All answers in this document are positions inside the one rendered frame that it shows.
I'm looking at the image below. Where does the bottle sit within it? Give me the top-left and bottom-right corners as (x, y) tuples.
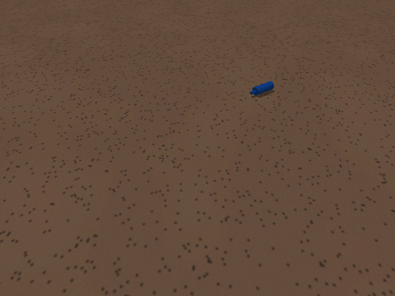
(250, 81), (274, 96)

